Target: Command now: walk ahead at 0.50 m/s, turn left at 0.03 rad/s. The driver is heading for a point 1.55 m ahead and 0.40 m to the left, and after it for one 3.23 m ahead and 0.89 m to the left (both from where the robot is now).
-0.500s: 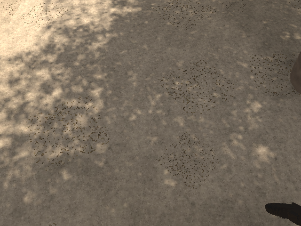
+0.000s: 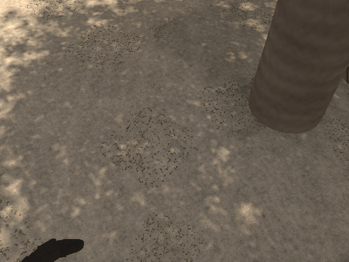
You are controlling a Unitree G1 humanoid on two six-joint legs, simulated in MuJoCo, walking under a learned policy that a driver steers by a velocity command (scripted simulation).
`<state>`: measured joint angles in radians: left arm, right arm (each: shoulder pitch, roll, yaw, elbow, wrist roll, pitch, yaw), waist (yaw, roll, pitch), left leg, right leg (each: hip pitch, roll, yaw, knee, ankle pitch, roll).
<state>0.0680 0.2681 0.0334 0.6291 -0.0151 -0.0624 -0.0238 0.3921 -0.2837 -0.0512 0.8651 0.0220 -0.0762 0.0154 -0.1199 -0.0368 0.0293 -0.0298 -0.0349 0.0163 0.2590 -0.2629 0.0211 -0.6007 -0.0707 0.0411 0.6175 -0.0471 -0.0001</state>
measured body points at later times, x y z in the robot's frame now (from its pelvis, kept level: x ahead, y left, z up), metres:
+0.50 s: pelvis +0.27 -0.02 -0.01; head +0.29 -0.01 +0.44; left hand +0.23 +0.27 -0.13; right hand +0.51 -0.22 -0.10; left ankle +0.41 +0.16 -0.70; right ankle +0.19 -0.14 -0.74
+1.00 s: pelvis +0.53 +0.10 +0.00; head +0.55 +0.13 +0.45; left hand +0.61 +0.42 -0.08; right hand +0.72 -0.13 -0.11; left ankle +0.43 +0.15 -0.74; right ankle +0.77 +0.05 -0.70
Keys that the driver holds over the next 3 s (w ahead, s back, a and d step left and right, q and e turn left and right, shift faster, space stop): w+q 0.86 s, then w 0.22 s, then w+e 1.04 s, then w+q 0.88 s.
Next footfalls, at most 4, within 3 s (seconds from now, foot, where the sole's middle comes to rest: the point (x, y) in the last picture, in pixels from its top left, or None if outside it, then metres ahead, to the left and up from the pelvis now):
0.10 right None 0.23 -0.14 -0.78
0.62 left None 0.46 0.16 -0.78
1.10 right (133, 184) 0.81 0.10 -0.78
1.58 left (62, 169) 0.92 0.41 -0.78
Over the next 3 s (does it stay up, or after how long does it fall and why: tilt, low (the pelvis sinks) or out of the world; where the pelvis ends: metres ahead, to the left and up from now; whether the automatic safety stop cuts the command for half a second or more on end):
stays up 1.60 0.36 0.00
